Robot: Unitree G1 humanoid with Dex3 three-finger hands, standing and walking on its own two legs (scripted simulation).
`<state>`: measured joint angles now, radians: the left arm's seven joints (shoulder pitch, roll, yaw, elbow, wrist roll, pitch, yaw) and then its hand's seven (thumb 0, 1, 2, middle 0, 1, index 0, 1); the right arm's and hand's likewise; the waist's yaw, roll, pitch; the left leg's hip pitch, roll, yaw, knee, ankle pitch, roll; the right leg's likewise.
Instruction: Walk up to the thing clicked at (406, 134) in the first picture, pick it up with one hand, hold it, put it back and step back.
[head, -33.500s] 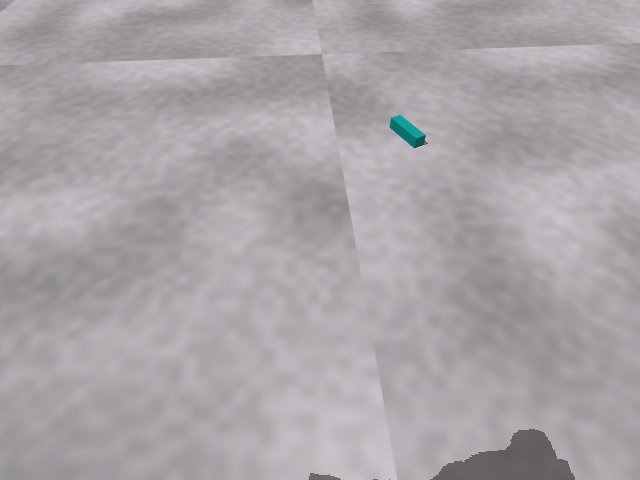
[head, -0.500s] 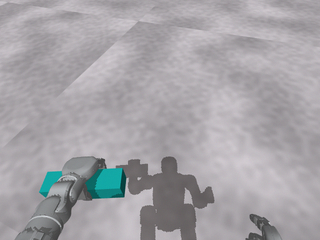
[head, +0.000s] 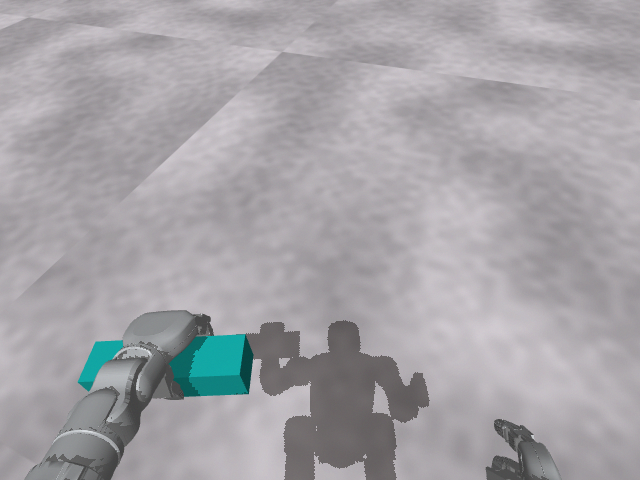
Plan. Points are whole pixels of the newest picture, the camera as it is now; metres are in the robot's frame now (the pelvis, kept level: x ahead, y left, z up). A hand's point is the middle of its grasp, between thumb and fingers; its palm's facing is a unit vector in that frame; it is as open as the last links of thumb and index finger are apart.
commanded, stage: hold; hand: left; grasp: from above
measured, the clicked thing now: (171, 367) +0.30 +0.24 -0.07
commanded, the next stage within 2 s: crouch in 0.46 s
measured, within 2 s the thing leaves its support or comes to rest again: neither
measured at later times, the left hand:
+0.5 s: hand (172, 365) +0.29 +0.22 -0.04, palm faces -0.47 -0.04 -0.88, open 9.4 cm
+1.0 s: hand (186, 379) +0.30 +0.23 -0.13, palm faces -0.45 +0.03 -0.89, open 9.6 cm
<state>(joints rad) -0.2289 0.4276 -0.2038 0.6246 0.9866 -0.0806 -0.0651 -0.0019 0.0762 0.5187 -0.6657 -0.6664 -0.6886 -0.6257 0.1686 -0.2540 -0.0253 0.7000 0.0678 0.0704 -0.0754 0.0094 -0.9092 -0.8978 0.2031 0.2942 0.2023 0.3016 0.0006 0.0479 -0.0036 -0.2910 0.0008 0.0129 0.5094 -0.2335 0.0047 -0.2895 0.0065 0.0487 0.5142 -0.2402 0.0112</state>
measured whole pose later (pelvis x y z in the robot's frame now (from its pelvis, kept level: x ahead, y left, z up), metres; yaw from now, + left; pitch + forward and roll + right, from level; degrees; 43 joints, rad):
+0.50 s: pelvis +0.00 +0.00 +0.00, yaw +0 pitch +1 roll +0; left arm -0.23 0.42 -0.21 0.63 1.00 -0.08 -0.05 0.00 0.08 0.52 -0.66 -0.67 -0.69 -0.63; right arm 0.17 -0.25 -0.03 0.70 0.07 0.09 -0.08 0.01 -0.91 -0.90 0.20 0.29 0.20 0.30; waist 0.00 0.04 0.00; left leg -0.28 0.00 0.01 0.49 -0.23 0.01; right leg -0.28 0.00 0.05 0.50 -0.23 0.01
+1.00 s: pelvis -0.02 +0.00 -0.04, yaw +1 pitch +12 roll -1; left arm -0.42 0.41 -0.17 0.98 1.16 -0.17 0.22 0.00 0.01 0.64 -0.63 -0.77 -0.65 -0.74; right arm 0.19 -0.27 -0.06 0.71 0.02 0.08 -0.03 0.01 -0.90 -0.90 0.20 0.29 0.20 0.30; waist -0.04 0.01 -0.08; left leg -0.73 0.00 -0.02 0.88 -0.36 0.00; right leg -0.71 0.01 0.01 0.86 -0.37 0.01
